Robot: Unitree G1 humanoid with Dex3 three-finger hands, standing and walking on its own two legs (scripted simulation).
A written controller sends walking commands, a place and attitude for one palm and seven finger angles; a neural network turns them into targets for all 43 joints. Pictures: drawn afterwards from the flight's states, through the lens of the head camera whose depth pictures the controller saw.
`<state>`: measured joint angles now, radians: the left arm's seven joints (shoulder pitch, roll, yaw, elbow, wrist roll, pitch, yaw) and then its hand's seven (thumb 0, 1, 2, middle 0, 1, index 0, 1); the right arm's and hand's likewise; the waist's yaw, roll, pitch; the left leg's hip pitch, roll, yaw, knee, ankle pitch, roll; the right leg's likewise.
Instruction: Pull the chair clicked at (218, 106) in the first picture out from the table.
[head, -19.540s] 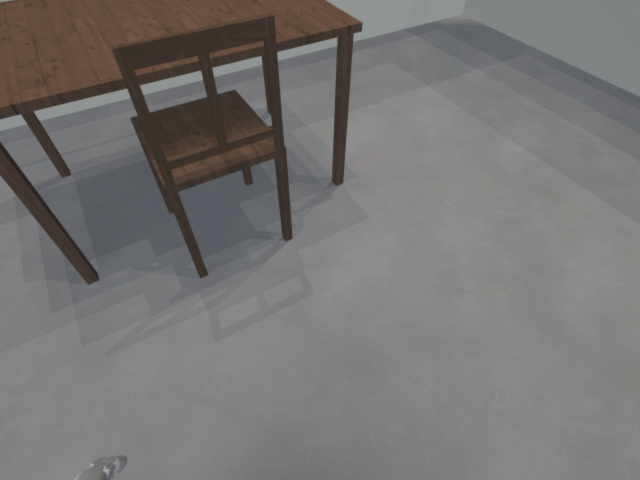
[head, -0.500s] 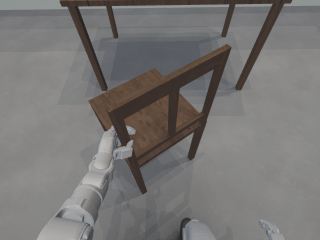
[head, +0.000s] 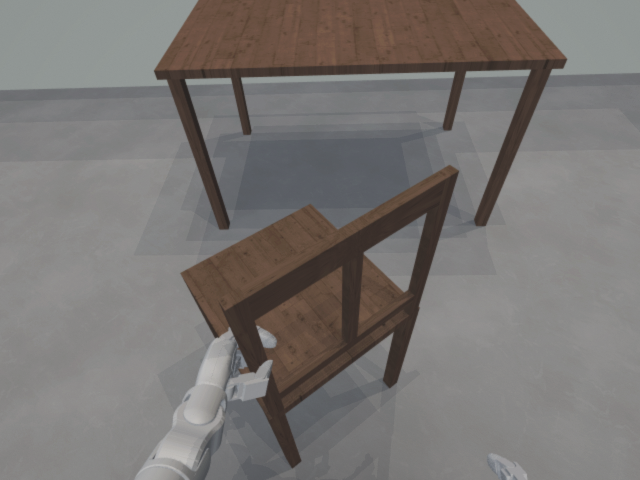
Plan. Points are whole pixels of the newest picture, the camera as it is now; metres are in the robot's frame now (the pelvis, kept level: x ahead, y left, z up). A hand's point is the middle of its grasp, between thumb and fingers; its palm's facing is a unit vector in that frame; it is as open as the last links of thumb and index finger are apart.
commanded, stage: stop walking, hand still on the chair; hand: left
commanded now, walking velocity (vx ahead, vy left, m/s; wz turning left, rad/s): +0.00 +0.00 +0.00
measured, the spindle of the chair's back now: (351, 301) +0.41 -0.03 -0.09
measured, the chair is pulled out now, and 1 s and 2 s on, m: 0.65 0.65 0.65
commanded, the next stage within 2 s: open the thumb and straighten the fingers in 0.28 s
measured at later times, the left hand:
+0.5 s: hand (255, 375) +0.27 +0.11 -0.06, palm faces -0.11 -0.98 -0.14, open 6.1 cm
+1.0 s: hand (248, 362) +0.29 +0.12 -0.06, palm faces -0.11 -0.98 -0.15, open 16.0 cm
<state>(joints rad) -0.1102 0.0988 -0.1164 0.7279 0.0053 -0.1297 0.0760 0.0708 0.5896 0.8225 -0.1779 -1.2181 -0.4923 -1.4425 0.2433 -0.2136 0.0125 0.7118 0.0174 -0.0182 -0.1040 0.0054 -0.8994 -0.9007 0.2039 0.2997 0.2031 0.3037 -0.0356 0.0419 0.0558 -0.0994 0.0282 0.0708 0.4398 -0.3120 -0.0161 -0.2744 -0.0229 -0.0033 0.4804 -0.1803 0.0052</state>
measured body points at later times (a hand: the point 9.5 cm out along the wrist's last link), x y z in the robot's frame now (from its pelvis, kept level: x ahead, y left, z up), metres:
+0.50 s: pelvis +0.00 +0.00 +0.00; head +0.03 +0.00 +0.45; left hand +0.27 +0.16 -0.05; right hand +0.13 -0.23 -0.11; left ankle -0.05 +0.13 -0.74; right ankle +0.05 -0.12 -0.74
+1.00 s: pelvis +0.01 +0.00 -0.03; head +0.06 -0.02 +0.42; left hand +0.29 +0.17 -0.05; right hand +0.16 -0.24 -0.13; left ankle -0.05 +0.13 -0.74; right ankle +0.05 -0.12 -0.74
